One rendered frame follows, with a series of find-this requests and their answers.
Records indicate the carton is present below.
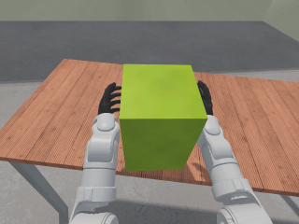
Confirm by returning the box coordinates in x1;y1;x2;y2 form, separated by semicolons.
119;63;208;172

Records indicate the robot right upper arm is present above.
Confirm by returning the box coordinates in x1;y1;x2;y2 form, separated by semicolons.
217;203;272;224

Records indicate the right robot forearm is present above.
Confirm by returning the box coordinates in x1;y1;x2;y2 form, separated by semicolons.
196;115;273;224

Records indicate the left robot forearm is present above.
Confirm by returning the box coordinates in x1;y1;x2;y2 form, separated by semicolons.
68;113;121;224

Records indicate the robot left upper arm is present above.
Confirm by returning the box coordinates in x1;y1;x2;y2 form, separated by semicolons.
70;211;119;224

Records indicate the right robot hand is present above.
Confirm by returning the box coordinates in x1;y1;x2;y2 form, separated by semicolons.
196;80;213;116

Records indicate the table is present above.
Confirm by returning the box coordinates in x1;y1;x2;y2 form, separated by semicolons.
0;59;299;214

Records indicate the left robot hand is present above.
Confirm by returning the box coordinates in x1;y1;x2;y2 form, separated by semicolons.
97;82;122;115

